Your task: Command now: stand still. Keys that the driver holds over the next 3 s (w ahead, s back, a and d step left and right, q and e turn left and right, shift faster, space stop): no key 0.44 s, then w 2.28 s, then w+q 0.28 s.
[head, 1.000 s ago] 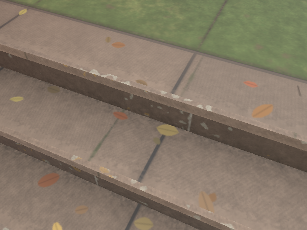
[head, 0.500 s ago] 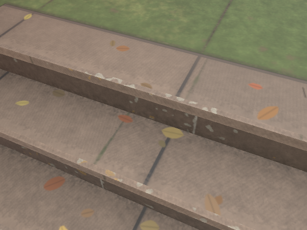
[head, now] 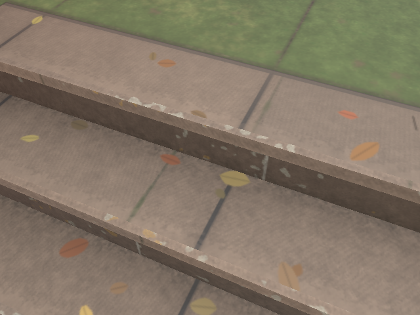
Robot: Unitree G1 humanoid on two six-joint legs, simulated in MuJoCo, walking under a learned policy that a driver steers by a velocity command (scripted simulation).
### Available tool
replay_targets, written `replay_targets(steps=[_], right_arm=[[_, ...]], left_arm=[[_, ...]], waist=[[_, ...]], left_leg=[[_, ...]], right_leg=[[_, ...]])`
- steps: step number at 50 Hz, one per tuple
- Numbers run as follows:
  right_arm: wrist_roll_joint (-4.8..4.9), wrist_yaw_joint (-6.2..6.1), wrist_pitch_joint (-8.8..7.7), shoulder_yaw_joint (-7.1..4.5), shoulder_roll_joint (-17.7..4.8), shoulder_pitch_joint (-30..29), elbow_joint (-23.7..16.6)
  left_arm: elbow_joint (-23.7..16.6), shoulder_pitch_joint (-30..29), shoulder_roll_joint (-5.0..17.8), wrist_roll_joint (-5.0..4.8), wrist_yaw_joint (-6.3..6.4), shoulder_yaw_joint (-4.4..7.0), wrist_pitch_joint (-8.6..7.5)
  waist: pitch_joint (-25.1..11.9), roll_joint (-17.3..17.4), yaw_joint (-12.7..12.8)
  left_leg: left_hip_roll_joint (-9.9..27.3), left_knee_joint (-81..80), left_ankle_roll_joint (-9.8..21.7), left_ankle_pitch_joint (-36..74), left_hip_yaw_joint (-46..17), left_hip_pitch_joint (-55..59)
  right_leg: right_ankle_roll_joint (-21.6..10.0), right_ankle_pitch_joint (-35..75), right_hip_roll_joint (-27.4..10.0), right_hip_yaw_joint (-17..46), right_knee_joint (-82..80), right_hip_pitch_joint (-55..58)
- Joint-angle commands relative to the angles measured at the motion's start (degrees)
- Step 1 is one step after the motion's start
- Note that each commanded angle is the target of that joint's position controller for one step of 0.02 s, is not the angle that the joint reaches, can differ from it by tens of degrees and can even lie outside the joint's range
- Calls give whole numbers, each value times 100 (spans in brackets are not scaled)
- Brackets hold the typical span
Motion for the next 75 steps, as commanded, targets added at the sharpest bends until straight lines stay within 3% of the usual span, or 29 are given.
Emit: replay_targets(steps=[1, 22, 23, 26, 28, 30, 32, 37, 42, 44, 45, 46, 47, 48, 49, 50, 51, 52, 53, 54, 56, 58, 60, 61, 65, 68, 70, 73, 75], right_arm=[[4, -12, -37, -74, -442, 287, -128], [38, -1, -70, -116, -515, 317, -75], [72, -11, -62, -144, -572, 343, -58], [158, -26, -120, -198, -632, -86, -293], [171, 101, -222, -202, -620, -385, -499], [238, 204, -271, -252, -598, -157, -547], [315, 264, -364, -250, -548, -151, -601], [331, 363, -537, 63, -92, -959, -1284], [234, 299, -615, 490, 209, -1961, -2503], [185, 458, -690, 729, 253, -2753, -3285], [186, 587, -729, 786, 150, -2494, -3213], [244, 597, -713, 676, 102, -2343, -3102], [303, 505, -759, 292, -504, -1159, -2931], [323, 364, -650, -94, -1246, 299, -2469], [118, 304, -499, -387, -1983, 1184, -2155], [-136, 220, -433, -592, -2830, 1792, -1564], [-405, 182, -425, -418, -2492, 1958, -1558], [-283, 270, -467, -317, -1967, 1530, -1352], [101, 340, -508, -216, -1481, 1098, -978], [12, 401, -585, -16, -790, 634, -702], [-274, 518, -691, 215, 14, -131, -488], [-253, 553, -757, 261, 97, -34, -413], [-322, 562, -771, 329, 20, -136, -472], [-411, 572, -770, 376, -3, 165, -339], [-297, 511, -623, 470, -31, 777, 40], [-297, 376, -582, 457, -184, 1062, 104], [-276, 129, -574, 366, -408, 1720, 288], [-163, -85, -458, 281, -476, 2235, 477], [-90, -62, -385, 284, -349, 1984, 465]], left_arm=[[-77, 552, 414, 2, 11, 70, -16], [-203, 652, 449, 16, 19, 117, 5], [-214, 721, 583, -11, 31, 166, 11], [-437, 784, 1223, -64, 87, 401, 21], [-430, 961, 1388, -29, 130, 492, -51], [-508, 619, 1182, -49, 117, 407, -163], [-401, 723, 1048, -90, 29, 359, -246], [-147, 1230, 919, 9, -22, 282, -241], [-119, 1053, 1090, -100, 98, 298, -323], [-71, 978, 1089, -312, 192, 295, -272], [-326, 536, 1237, -340, 156, 322, -243], [-266, 1153, 1452, -469, 106, 371, -385], [-171, 1230, 1693, -283, -75, 325, -532], [-157, 808, 2345, -215, -181, 496, -554], [-231, 559, 2412, -300, -199, 535, -612], [-441, 981, 1034, -226, -291, 248, -765], [61, 1246, 1121, -169, -534, 326, -1021], [-372, 680, 511, -420, -612, 336, -1002], [-1028, -521, 222, -390, -629, 172, -889], [-1538, -1283, 82, -293, -618, 47, -792], [-1795, -1140, 21, -305, -646, -91, -614], [-1711, -828, -270, -331, -621, -258, -559], [-1607, -764, -83, -353, -462, -273, -387], [-1479, -866, -90, -368, -376, -280, -299], [-1753, -1413, -324, -264, -327, -414, -293], [-2146, -2720, -208, -209, -286, -497, -382], [-2248, -3119, -472, -357, -244, -655, -420], [-2387, -3460, -573, -222, -452, -729, -468], [-2330, -3447, -598, -238, -652, -753, -485]], waist=[[288, -37, 7], [270, -41, 22], [181, -90, 75], [640, -717, 356], [882, -674, 474], [929, -382, 126], [758, -146, 69], [981, -352, 305], [1150, -341, 286], [1309, -488, 184], [1014, -84, -70], [111, -469, 26], [-1046, -1034, -733], [-1954, -1766, -1622], [-2431, -1635, -1986], [-3182, 1713, -1218], [-4070, 1513, -1084], [-3436, 1146, -830], [-1989, 728, -538], [-1031, 427, -315], [-329, 39, 407], [-152, 138, 541], [111, 133, 660], [133, 260, 512], [567, 276, 418], [486, 355, -61], [306, 699, -379], [135, 278, -398], [-53, -2, -283]], left_leg=[[317, -371, 292, 417, -312, -130], [379, -369, 197, 497, -309, -168], [247, -181, 233, -91, -167, -251], [0, 1314, 312, -1301, 239, -1706], [319, 3384, 149, -1436, -152, -2973], [485, 5336, -6, -1337, -533, -3899], [592, 6186, -71, -933, -497, -4677], [998, 8474, -276, -1290, -455, -6743], [1259, 9349, -266, -1844, -333, -8232], [1520, 7210, -60, -1386, 152, -6795], [1200, 5350, 164, -453, 963, -3730], [432, 5288, 280, -287, 1640, -1123], [-189, 5385, 517, -566, 1570, 519], [-364, 4116, 694, -814, 929, 1114], [-181, 2980, 812, -899, -436, 1903], [1871, 483, 1678, -1532, -4870, 2933], [2144, -584, 1542, -811, -6282, 2729], [2368, -1202, 1243, -3411, -6166, 2025], [2129, -987, 824, -4337, -5208, 939], [1965, -395, 710, -4192, -4121, -211], [1558, -73, 347, -2742, -2222, -1481], [1416, -259, 313, -1549, -1149, -1353], [1278, -583, 266, -1443, -327, -1654], [1379, -791, 398, -1429, -313, -1477], [1258, -865, 21, -1359, -89, -932], [1065, -1351, 128, -1107, 375, -1286], [1373, -1996, 482, -703, 13, -259], [1672, -2018, 713, 366, -467, 1984], [1631, -2069, 764, 1470, -16, 2260]], right_leg=[[-204, 836, -658, 657, -492, -123], [-170, 1283, -690, 722, -600, 112], [-290, 602, -691, 789, -645, 213], [-1152, -2720, -1824, 2333, -1408, 233], [-1603, -2722, -2567, 3181, -1742, 379], [-1464, -1893, -2558, 2900, -1663, 623], [-1214, -1369, -2200, 2223, -1552, 1190], [-1179, -122, -2350, 1702, -1653, 1664], [-683, 425, -2328, 1105, -1697, 1352], [-551, -34, -1949, 666, -2555, -110], [-731, -23, -1569, 142, -3158, -1964], [-959, 3050, -1636, 390, -2841, -2414], [-825, 7707, -1685, 109, -1350, -1600], [-506, 9158, -1637, 190, -36, -292], [-199, 8356, -1680, 733, 1454, -176], [49, 2568, -345, 1017, 4105, -1957], [9, 550, 200, 2482, 6856, -1499], [-13, 636, 332, 2683, 8560, -2751], [-210, 668, -16, 2002, 9090, -3560], [-429, 799, -279, 1735, 9560, -4179], [-867, 1193, -432, 1858, 9917, -4138], [-931, 1375, -437, 1889, 10077, -4878], [-668, 1586, -420, 1729, 9718, -5352], [-552, 1531, -238, 1419, 10807, -5878], [-377, 1527, -237, 1429, 11708, -7651], [-94, 2136, -258, 590, 9913, -7194], [67, 1481, -462, 226, 9685, -7687], [2, 592, -1079, 296, 9074, -8504], [-164, 265, -1086, -60, 8649, -7856]])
